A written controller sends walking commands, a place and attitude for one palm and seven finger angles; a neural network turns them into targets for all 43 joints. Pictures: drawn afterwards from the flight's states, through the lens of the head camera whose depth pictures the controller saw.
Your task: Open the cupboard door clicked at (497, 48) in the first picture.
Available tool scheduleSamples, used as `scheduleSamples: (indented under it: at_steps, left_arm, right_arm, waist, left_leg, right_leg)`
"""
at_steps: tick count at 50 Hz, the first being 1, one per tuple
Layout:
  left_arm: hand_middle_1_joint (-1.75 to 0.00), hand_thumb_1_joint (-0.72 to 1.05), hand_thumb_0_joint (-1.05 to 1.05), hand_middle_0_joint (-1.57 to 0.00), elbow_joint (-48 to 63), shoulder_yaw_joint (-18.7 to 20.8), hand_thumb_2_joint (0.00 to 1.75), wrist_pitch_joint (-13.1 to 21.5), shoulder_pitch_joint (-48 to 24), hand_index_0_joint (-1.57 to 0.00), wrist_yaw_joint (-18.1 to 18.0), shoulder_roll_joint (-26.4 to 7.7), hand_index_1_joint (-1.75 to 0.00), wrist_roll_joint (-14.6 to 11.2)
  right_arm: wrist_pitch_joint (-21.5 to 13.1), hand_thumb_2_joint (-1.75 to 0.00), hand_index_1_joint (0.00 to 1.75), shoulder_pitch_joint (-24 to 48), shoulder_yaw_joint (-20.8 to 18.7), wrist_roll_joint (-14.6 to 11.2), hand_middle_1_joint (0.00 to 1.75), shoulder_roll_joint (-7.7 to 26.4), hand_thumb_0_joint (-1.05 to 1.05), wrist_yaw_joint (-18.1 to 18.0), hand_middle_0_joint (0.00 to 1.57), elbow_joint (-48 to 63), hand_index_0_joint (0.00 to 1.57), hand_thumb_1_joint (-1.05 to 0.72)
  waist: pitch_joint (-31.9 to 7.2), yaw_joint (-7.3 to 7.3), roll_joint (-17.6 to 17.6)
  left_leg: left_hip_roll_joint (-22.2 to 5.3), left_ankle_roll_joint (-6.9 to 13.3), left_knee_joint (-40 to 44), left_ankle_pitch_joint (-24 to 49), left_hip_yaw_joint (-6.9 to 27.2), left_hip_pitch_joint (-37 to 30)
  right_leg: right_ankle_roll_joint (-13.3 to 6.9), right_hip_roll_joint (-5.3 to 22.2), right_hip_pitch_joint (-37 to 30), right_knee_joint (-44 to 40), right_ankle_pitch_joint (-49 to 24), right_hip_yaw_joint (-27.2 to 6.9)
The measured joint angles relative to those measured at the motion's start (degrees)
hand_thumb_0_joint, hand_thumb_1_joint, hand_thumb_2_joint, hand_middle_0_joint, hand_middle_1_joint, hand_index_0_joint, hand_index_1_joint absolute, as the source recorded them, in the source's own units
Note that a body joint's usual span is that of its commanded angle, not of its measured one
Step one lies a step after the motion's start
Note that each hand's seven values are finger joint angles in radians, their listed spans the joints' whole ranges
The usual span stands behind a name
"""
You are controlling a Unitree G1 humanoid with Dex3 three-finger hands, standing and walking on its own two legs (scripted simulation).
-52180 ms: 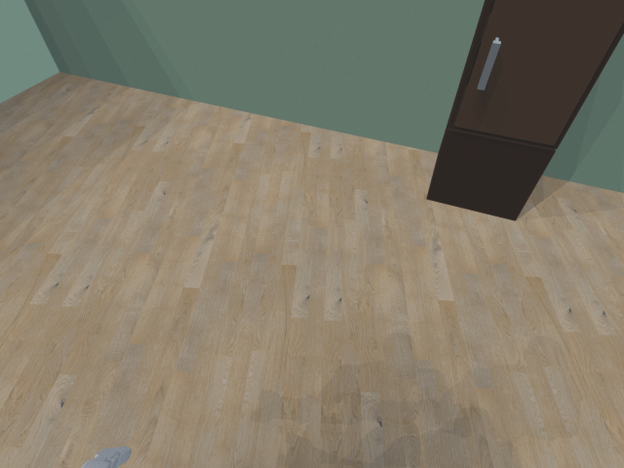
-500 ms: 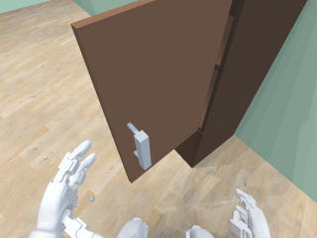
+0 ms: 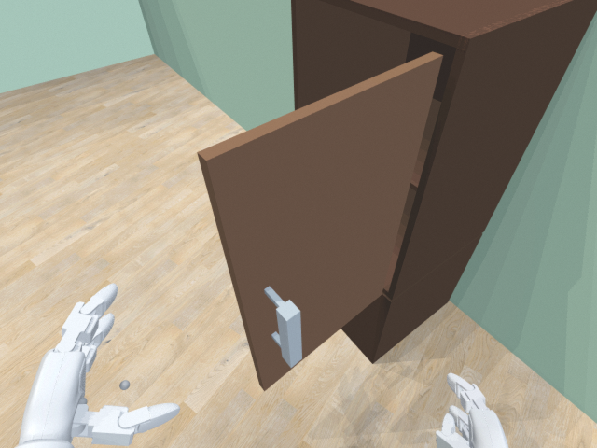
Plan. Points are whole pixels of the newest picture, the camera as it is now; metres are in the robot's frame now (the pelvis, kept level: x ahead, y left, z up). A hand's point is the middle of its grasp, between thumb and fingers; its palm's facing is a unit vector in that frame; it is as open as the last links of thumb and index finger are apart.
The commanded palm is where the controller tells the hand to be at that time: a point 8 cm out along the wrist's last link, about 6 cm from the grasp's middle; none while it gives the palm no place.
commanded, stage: draw the hand back to the body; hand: left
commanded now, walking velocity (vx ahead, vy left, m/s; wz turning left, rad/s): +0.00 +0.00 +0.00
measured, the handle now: (282, 326) +0.32 +0.07 -0.05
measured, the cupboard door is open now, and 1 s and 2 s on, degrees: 93 93 93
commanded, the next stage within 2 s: step back with the hand held close in 0.80 s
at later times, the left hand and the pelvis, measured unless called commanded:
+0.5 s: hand (29, 297) +0.20 +0.27 +0.20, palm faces +0.49 -0.77 -0.41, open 8.3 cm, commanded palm +0.15 +0.30 +0.21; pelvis +0.01 +0.00 +0.03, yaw -1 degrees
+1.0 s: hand (50, 305) +0.19 +0.25 +0.20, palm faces +0.46 -0.78 -0.42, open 7.4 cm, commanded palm +0.14 +0.28 +0.21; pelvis +0.00 -0.02 +0.04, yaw -1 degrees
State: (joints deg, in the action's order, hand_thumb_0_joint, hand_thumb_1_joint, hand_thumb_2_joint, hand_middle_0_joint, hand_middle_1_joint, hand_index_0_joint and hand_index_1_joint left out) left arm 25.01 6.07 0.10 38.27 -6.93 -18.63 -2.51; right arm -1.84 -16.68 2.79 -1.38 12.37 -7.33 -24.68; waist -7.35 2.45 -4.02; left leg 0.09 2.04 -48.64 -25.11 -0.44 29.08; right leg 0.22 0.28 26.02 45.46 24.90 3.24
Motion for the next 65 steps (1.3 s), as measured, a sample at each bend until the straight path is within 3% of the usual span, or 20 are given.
scheduleSamples:
  at_steps: [7, 23, 29, 35, 47, 52, 57, 65]
  left_arm:
    - [-0.3, 0.11, 0.0, -0.17, 1.0, 3.6, 0.56, -0.1, -3.5, -0.18, -1.8, -0.5, -0.3, 0.4]
    - [-0.3, 0.66, 0.01, -0.2, -0.2, 14.1, 0.8, 2.4, -10.8, -0.2, -1.0, -2.5, -0.3, -1.0]
    - [-0.3, 0.81, 0.01, -0.2, -1.5, 14.1, 0.86, 3.5, -11.6, -0.2, -0.5, -0.7, -0.3, -1.3]
    - [-0.3, 0.86, 0.01, -0.2, -2.3, 12.4, 0.89, 2.9, -10.5, -0.21, 0.3, -0.2, -0.3, -1.1]
    - [-0.3, 0.89, 0.01, -0.21, -2.9, 13.5, 0.9, 4.2, -11.7, -0.21, 0.1, -0.7, -0.3, -1.1]
    - [-0.3, 0.89, 0.01, -0.21, -4.2, 15.6, 0.9, 6.3, -11.8, -0.21, 0.4, -1.2, -0.3, -0.1]
    - [-0.3, 0.89, 0.01, -0.2, -1.7, 15.1, 0.9, 7.0, -9.4, -0.21, 0.4, -2.1, -0.3, 0.3]
    - [-0.3, 0.88, 0.01, -0.21, 3.2, 17.3, 0.9, 8.2, -5.6, -0.22, -0.1, -6.3, -0.3, -0.1]
  right_arm:
    - [-2.4, -0.9, 0.3, 0.5, 0.9, 0.3, 0.3, 0.3, 0.01, 0.5, 0.2, -3.7, 0.21, -0.9]
    - [-4.2, -0.9, 0.3, 4.3, -0.4, 1.0, 0.3, 0.8, 0.01, 2.2, 0.2, -8.9, 0.21, -0.9]
    - [-3.8, -0.9, 0.3, 5.3, -1.1, 1.2, 0.3, 1.1, 0.01, 2.9, 0.2, -9.8, 0.2, -0.9]
    - [-3.7, -0.9, 0.3, 5.1, -1.3, 1.6, 0.3, 0.7, 0.01, 2.7, 0.2, -10.8, 0.2, -0.9]
    - [-4.4, -0.9, 0.3, 5.7, -1.6, 1.6, 0.3, 0.5, 0.01, 2.8, 0.2, -12.0, 0.2, -0.9]
    - [-2.2, -0.9, 0.3, 7.0, -1.5, 1.7, 0.3, 0.8, 0.01, 3.0, 0.2, -10.8, 0.21, -0.9]
    - [-0.3, -0.9, 0.3, 7.9, -2.5, 1.8, 0.3, 1.6, 0.01, 2.8, 0.2, -9.0, 0.21, -0.9]
    - [2.4, -0.9, 0.3, 7.8, -3.9, 1.2, 0.3, 1.3, 0.01, 2.3, 0.2, -7.2, 0.2, -0.9]
  waist:
    - [1.7, 0.64, -0.1]
    - [6.2, 1.7, 0.2]
    - [7.5, 1.65, 0.0]
    - [8.2, 1.76, 0.5]
    - [8.8, 1.71, -0.2]
    - [8.5, 0.13, -0.2]
    - [9.5, -1.23, 0.7]
    - [9.7, -2.47, 2.4]
  left_leg:
    - [0.5, 0.2, 6.0, 2.0, -0.2, -7.0]
    - [0.3, -0.3, 18.2, 7.3, -1.0, -18.8]
    - [0.3, -0.5, 21.0, 9.0, -1.2, -20.9]
    - [-0.1, -0.8, 22.6, 9.8, -1.3, -22.2]
    - [-0.6, -1.4, 24.2, 10.8, -1.1, -23.7]
    - [-1.5, -1.5, 22.9, 10.9, -0.9, -20.0]
    - [-1.1, -1.1, 23.4, 12.0, -1.9, -17.6]
    - [-0.4, -0.3, 22.1, 13.0, -3.0, -14.6]
  right_leg:
    - [0.3, 0.4, -6.9, -6.0, -2.0, -0.3]
    - [0.0, -0.1, -18.3, -17.9, -7.6, -1.1]
    - [-0.2, -0.2, -20.0, -20.1, -9.0, -1.3]
    - [-0.6, -0.6, -21.1, -21.7, -9.8, -1.3]
    - [-1.1, -1.2, -22.7, -23.3, -10.8, -1.2]
    - [-1.3, -2.0, -20.1, -24.5, -12.3, -1.0]
    - [-0.8, -1.6, -16.9, -23.8, -13.1, -2.0]
    - [0.0, -0.8, -13.0, -21.1, -13.7, -3.0]
